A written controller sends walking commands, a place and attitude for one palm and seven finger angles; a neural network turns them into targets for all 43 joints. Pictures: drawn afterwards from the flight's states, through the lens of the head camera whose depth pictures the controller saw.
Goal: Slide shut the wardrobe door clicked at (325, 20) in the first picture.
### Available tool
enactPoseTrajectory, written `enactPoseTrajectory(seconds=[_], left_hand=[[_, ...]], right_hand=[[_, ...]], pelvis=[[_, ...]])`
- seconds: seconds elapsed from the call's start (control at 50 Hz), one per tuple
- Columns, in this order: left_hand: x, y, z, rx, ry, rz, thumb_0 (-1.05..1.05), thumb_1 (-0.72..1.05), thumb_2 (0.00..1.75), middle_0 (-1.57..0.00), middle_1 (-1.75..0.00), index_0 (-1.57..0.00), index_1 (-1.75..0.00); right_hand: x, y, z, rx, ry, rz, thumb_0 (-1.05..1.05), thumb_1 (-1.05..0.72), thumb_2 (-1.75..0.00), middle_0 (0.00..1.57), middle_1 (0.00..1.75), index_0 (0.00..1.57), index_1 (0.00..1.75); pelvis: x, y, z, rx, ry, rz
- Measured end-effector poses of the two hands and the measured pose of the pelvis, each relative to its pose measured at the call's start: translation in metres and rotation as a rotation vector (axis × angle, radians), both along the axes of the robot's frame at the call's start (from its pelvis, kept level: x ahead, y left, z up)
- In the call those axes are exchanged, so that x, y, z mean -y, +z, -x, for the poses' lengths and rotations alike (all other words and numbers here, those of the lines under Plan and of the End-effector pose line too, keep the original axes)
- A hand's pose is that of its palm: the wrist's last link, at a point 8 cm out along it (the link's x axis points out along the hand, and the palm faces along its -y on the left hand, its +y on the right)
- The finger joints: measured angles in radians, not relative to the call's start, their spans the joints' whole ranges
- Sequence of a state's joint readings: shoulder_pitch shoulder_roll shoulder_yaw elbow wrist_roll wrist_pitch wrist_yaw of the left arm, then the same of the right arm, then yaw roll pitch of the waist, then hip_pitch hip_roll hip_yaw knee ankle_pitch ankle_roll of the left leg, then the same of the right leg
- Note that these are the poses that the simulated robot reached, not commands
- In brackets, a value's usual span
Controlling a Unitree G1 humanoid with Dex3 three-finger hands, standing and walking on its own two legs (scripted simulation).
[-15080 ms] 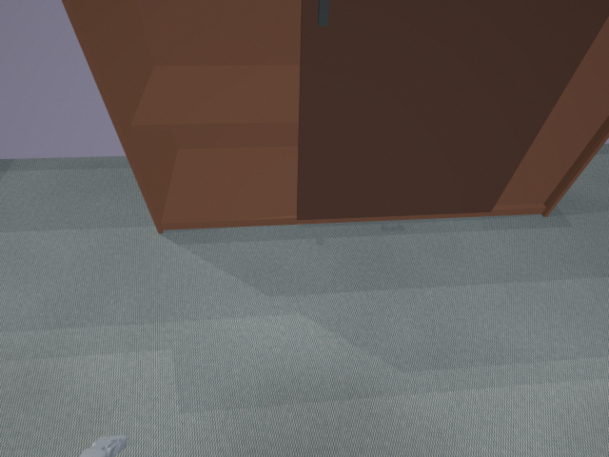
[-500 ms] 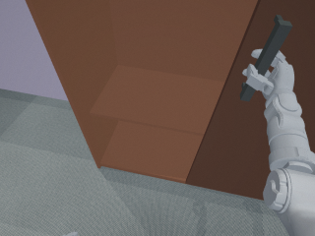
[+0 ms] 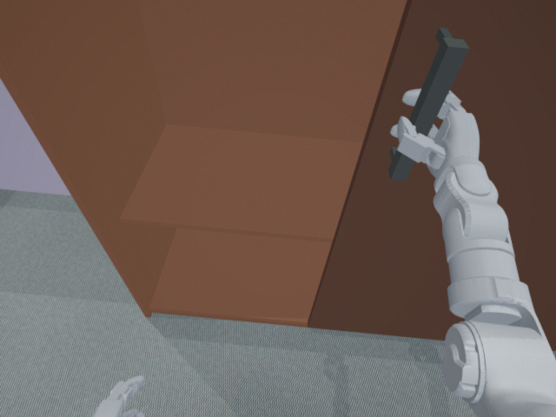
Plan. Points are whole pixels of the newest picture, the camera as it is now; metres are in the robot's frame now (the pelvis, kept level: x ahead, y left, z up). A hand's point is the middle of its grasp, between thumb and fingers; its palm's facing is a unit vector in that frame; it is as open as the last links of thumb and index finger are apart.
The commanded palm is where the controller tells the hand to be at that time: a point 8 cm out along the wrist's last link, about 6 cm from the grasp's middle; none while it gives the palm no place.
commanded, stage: tug the door sideways, standing still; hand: right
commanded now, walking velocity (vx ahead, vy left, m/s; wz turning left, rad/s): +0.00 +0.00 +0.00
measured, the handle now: (418, 111) +0.51 -0.15 +0.21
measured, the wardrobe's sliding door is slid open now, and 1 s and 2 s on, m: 0.58 0.51 0.31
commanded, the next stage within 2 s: step sideways, sliding the door along in 0.44 s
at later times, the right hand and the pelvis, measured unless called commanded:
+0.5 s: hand (387, 138) +0.45 -0.10 +0.20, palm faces +0.07 +1.00 -0.04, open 6.1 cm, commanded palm +0.43 -0.10 +0.19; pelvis -0.02 -0.01 +0.00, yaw -2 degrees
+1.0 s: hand (351, 137) +0.46 -0.06 +0.19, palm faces +0.07 +0.99 -0.14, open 6.3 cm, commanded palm +0.44 -0.09 +0.20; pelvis -0.02 +0.06 -0.01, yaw -2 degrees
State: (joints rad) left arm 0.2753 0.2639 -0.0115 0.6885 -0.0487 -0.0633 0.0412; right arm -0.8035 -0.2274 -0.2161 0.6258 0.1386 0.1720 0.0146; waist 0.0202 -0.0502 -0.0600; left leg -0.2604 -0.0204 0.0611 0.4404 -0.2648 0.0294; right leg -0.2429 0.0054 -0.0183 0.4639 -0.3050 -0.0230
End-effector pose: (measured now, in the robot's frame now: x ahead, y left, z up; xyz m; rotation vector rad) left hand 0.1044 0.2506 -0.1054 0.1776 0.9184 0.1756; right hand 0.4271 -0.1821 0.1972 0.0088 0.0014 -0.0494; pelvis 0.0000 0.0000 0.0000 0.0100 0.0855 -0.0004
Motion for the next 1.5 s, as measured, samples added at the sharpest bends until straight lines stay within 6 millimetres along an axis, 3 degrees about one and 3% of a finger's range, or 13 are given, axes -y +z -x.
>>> enactPoseTrajectory(seconds=[0.16, 0.52, 0.74, 0.86, 0.96, 1.14, 1.28, 1.4, 1.5], left_hand=[[0.015, -0.006, -0.005, 0.000, -0.053, 0.027, 0.01, 0.91, 0.90, -0.20, -0.30, -0.20, -0.30], [0.025, -0.023, 0.064, -0.134, -0.059, 0.050, 0.01, 0.91, 0.90, -0.20, -0.30, -0.20, -0.30], [0.009, -0.026, 0.060, -0.084, 0.046, 0.008, 0.01, 0.90, 0.90, -0.20, -0.30, -0.20, -0.30], [-0.006, -0.039, 0.051, -0.120, 0.022, 0.045, 0.01, 0.91, 0.90, -0.20, -0.30, -0.20, -0.30], [-0.031, -0.044, 0.036, -0.157, -0.002, 0.056, 0.01, 0.90, 0.90, -0.20, -0.30, -0.20, -0.30], [-0.076, -0.017, -0.020, -0.082, -0.079, -0.034, 0.01, 0.91, 0.90, -0.20, -0.30, -0.20, -0.30], [-0.093, -0.017, -0.058, -0.004, -0.105, 0.002, 0.01, 0.91, 0.90, -0.20, -0.30, -0.20, -0.30], [-0.106, -0.028, -0.069, -0.082, -0.187, 0.064, 0.00, 0.91, 0.90, -0.20, -0.30, -0.20, -0.30], [-0.136, -0.051, -0.095, -0.076, -0.255, 0.126, 0.01, 0.90, 0.90, -0.20, -0.30, -0.20, -0.30]], right_hand=[[-0.004, 0.001, 0.001, -0.017, -0.036, 0.014, 0.01, -0.70, -0.83, 0.33, 1.39, 0.33, 1.39], [-0.030, 0.000, 0.002, 0.013, -0.019, 0.047, -0.01, -0.73, -0.79, 0.31, 1.39, 0.25, 1.40], [-0.046, -0.004, -0.005, 0.126, 0.063, 0.139, -0.07, -0.64, -0.79, 0.41, 1.39, 0.28, 1.40], [-0.058, -0.005, -0.005, 0.155, 0.034, 0.165, -0.09, -0.62, -0.81, 0.44, 1.40, 0.28, 1.40], [-0.070, -0.006, -0.004, 0.155, -0.003, 0.166, -0.09, -0.63, -0.83, 0.45, 1.40, 0.26, 1.40], [-0.087, -0.009, -0.005, 0.202, -0.049, 0.130, -0.07, -0.66, -0.85, 0.46, 1.40, 0.27, 1.40], [-0.102, -0.014, -0.006, 0.257, -0.067, 0.089, -0.05, -0.70, -0.86, 0.46, 1.40, 0.23, 1.40], [-0.117, -0.014, -0.006, 0.258, -0.128, 0.124, -0.06, -0.71, -0.85, 0.46, 1.40, 0.21, 1.40], [-0.136, -0.016, -0.004, 0.281, -0.222, 0.168, -0.07, -0.70, -0.85, 0.46, 1.40, 0.19, 1.40]], pelvis=[[0.002, -0.001, 0.007, -0.003, -0.025, 0.003], [0.011, -0.004, 0.019, -0.011, -0.038, 0.004], [0.004, -0.011, 0.031, 0.033, 0.026, 0.024], [-0.022, -0.016, 0.028, 0.082, 0.021, 0.030], [-0.051, -0.015, 0.024, 0.113, -0.030, 0.010], [-0.085, -0.005, 0.018, 0.095, -0.046, 0.053], [-0.113, -0.015, 0.015, 0.123, -0.044, 0.038], [-0.161, -0.015, -0.001, 0.140, -0.057, -0.017], [-0.217, -0.034, -0.027, 0.179, -0.084, -0.029]])
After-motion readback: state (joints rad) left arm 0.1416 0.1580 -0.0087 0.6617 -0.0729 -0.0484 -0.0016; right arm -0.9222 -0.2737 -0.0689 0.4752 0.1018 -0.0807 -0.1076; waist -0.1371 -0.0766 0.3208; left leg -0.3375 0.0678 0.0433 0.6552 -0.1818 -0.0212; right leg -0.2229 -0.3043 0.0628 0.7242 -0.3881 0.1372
